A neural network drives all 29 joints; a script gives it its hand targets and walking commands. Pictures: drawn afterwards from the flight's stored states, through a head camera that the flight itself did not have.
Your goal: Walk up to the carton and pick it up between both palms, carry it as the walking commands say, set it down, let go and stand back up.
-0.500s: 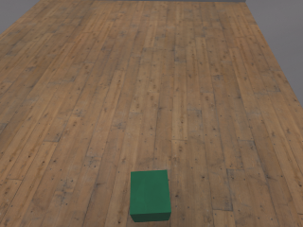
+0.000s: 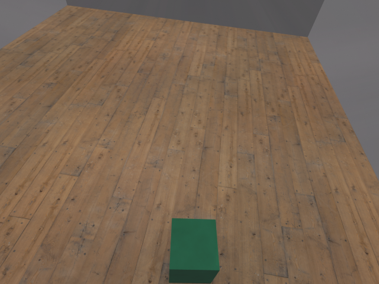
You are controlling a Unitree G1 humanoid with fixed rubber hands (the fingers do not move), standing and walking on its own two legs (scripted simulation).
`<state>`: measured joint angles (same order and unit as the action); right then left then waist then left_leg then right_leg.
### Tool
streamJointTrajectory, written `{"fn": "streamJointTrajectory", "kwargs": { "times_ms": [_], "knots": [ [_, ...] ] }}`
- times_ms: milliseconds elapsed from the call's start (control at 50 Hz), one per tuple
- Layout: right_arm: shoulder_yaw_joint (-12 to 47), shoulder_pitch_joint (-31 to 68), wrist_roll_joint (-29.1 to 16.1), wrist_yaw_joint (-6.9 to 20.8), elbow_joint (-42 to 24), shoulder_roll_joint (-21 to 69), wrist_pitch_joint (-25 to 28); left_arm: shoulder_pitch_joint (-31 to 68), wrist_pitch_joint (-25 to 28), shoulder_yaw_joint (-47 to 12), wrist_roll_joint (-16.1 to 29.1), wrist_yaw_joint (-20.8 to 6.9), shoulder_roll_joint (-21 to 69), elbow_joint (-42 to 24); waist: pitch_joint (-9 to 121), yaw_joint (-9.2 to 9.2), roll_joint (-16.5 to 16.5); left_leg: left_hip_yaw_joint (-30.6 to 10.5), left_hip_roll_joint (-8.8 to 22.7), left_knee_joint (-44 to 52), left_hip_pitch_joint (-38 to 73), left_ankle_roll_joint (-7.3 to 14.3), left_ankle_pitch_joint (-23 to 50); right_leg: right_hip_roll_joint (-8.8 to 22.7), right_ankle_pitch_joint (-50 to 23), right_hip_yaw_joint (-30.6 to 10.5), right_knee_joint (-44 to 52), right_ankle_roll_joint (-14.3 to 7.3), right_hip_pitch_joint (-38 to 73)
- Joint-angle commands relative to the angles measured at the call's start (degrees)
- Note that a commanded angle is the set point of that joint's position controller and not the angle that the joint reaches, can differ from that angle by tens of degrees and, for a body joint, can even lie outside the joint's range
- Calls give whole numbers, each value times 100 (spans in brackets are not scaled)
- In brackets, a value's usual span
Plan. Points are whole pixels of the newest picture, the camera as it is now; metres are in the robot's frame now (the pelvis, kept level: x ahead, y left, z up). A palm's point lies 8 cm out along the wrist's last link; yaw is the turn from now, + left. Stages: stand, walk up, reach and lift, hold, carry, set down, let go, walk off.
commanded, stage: walk up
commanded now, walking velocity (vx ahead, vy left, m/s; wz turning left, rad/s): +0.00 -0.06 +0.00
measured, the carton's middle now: (191, 251) +0.40 -0.04 -0.65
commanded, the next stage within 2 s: stand in 0.92 s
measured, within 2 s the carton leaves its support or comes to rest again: neither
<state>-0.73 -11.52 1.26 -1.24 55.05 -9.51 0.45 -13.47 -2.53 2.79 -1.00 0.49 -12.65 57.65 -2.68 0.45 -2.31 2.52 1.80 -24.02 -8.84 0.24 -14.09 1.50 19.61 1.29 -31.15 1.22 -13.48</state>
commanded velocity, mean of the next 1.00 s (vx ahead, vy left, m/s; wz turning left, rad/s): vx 0.03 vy -0.02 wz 0.00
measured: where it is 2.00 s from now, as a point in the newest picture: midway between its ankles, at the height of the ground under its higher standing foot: outside the picture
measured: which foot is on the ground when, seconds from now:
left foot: down 0.00-0.24, up 0.26-0.52, down 0.54-1.00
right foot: up 0.00-0.22, down 0.24-1.00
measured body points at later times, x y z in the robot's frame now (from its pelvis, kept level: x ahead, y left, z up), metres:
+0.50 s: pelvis -0.03 -0.06 +0.00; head -0.03 -0.08 +0.45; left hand +0.03 +0.16 -0.14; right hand -0.05 -0.30 -0.16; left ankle -0.05 +0.07 -0.73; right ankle -0.05 -0.16 -0.74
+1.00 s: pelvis -0.02 -0.06 +0.00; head -0.01 -0.06 +0.45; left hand -0.03 +0.17 -0.16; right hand +0.00 -0.29 -0.16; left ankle -0.05 +0.07 -0.74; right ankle -0.05 -0.16 -0.74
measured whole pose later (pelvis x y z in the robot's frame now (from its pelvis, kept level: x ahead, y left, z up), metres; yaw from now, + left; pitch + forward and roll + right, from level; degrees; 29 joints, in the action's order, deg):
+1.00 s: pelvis -0.02 -0.06 +0.00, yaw +0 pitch -2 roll +0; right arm -0.2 -13.9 0.6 -2.0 64.2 -9.7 0.6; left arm -17.4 0.9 0.6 -0.4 2.1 -9.2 63.9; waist -2.4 0.3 0.5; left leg 0.9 1.8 -22.6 -6.4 -1.0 -14.7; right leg -0.2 14.2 3.6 -21.4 -1.0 -5.7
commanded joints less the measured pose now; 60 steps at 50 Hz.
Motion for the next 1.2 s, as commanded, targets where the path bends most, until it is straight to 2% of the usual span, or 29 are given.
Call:
{"fn": "streamJointTrajectory", "kwargs": {
  "times_ms": [0,40,60,80,120,180,200,220,240,260,280,320,380,440,520,560,600,660,680,740,760,780,800,880,940,1100,1120,1140,1180],
  "knots": [
    [-314,-212,-9,-106,-37,-1220,22,-237,51,104,-8,71,-488,-28,133,-95,1033,-1276,1543,609,203,531,2031,-31,-344,101,518,23,4],
    [-499,-615,45,-225,24,-1563,-59,-126,-40,230,-83,33,-722,-96,63,-270,1088,-2103,2235,606,444,976,2346,-14,211,11,-515,82,-825],
    [-564,-826,99,-282,56,-1589,-79,70,-79,258,-116,-10,-719,-196,127,-417,1163,-2405,2622,592,696,1330,3034,33,921,-173,-1563,116,-1393],
    [-558,-930,106,-300,112,-1439,-50,219,-76,233,-117,-9,-549,-231,276,-466,1034,-2218,2666,460,785,1474,3581,139,1129,-350,-2170,125,-1546],
    [-470,-491,47,-277,100,-1110,5,100,1,132,-47,-11,-257,-215,433,-306,1065,-1427,2087,361,417,1092,3168,229,984,-501,-1664,112,-1094],
    [-398,-44,-6,-128,164,-1055,-75,-316,119,11,42,-10,-23,-130,233,-47,1505,-740,1138,367,-309,507,2030,-168,-312,181,621,81,223],
    [-336,-158,-41,-67,274,-918,-98,-523,208,-7,19,18,-95,-66,318,29,1300,-557,832,197,-599,322,1352,-82,-1030,293,1451,64,976],
    [-214,-439,-78,-18,364,-605,-89,-647,306,44,-51,40,-423,-11,424,9,428,-347,406,-233,-969,110,422,550,-1329,-295,1810,61,1581],
    [-109,-700,-92,-1,276,-412,-89,-558,370,81,-112,37,-917,-57,303,-166,-803,-276,47,-865,-1329,-109,-824,1643,-2474,-1533,1986,-133,1325],
    [-156,-656,-78,-47,371,-581,-198,-172,333,61,-34,54,-983,-76,241,-78,-1377,-191,165,-1097,-845,-94,-1593,1925,-2363,-1653,2064,-745,530],
    [-157,-537,-39,-24,458,-715,-251,125,333,30,-77,77,-723,-125,10,-155,-975,-394,210,-1296,-771,-71,-1359,1626,-1952,-1440,2060,-796,404],
    [-178,-572,-43,-14,669,-657,-251,284,366,-74,-44,130,-459,-152,-88,-244,-637,-345,137,-1475,-834,-67,-967,1316,-2275,-988,1910,-793,541],
    [-143,-682,-52,-28,868,-583,-203,106,407,-96,19,167,-485,-15,15,-186,-591,-294,120,-1287,-720,-129,-873,1253,-2898,-747,1712,-855,777],
    [-107,-679,-65,-62,910,-522,-176,4,365,-75,27,183,-524,155,-105,-139,-604,-203,89,-673,-474,-185,-571,1202,-2492,-809,1713,-855,723],
    [-87,-992,-45,-84,1019,-559,-61,-33,300,-71,60,145,-429,281,-11,-174,-295,-352,356,483,362,-103,761,768,-1277,-661,1595,-525,447],
    [-90,-684,-43,-51,946,-624,-7,-47,276,-123,85,135,-186,288,-344,-76,473,-709,545,610,19,54,806,398,-751,-358,1532,-333,339],
    [-76,-596,-46,-53,930,-588,25,-183,279,-118,47,127,-180,377,-278,-36,699,-815,582,886,-148,123,424,320,-745,-186,1326,-276,641],
    [-232,-859,39,-1,781,-781,-22,-213,285,-5,-22,7,-409,303,-364,-101,594,-1031,596,840,-536,334,-2230,307,1181,-445,1056,-370,113],
    [-231,-906,46,9,747,-726,-24,-117,284,-21,-33,-9,-313,250,-560,-129,661,-1184,660,922,-546,397,-2310,285,1231,-443,982,-362,-202],
    [-190,-969,34,-42,777,-599,30,-276,389,-137,-41,35,65,298,-606,-76,782,-1376,823,1079,-323,527,-1559,119,242,-136,699,-300,-286],
    [-118,-770,-12,-64,753,-581,42,-431,415,-190,-6,75,109,376,-674,29,759,-1211,762,997,-424,422,-237,123,-466,-65,960,-273,57],
    [-63,-614,-75,-88,752,-509,82,-580,430,-178,65,119,-15,475,-620,63,658,-943,666,548,-294,291,1880,389,-1657,-289,1139,-240,284],
    [-62,-688,-58,-96,767,-446,100,-730,442,-152,80,135,-175,520,-325,2,288,-674,543,363,-41,175,2175,506,-2422,-370,1126,-314,445],
    [-62,-744,-74,-95,823,-560,70,-733,404,-136,70,178,-285,530,214,-58,102,-526,438,179,333,77,1918,576,-2936,-340,1141,-303,797],
    [-14,-683,-70,-86,889,-484,31,-716,368,-142,59,182,-202,540,45,-58,48,-446,355,307,277,72,1066,488,-2114,-347,1356,-332,728],
    [9,-505,-72,-130,897,-501,31,-781,388,-131,79,193,-204,583,-51,-28,213,-478,447,373,275,64,1478,504,-2298,-298,1326,-320,692],
    [90,1506,-538,-87,-1113,-717,-149,1229,148,-736,855,237,-240,-1427,819,-304,129,-88,-296,-329,-1600,84,-790,31,376,-309,259,-236,-1151],
    [222,2926,-624,-135,-1678,-961,-629,3240,-357,-407,645,351,-609,-2851,485,-335,368,-164,-158,-657,-1677,128,-946,97,431,-274,201,-328,-1155],
    [234,2091,-438,-128,-1919,-1162,-1586,2391,-1295,-293,650,257,-1044,-2475,740,-102,146,-142,-128,-642,-1755,183,-760,118,315,-47,158,-408,-1194]
  ]
}}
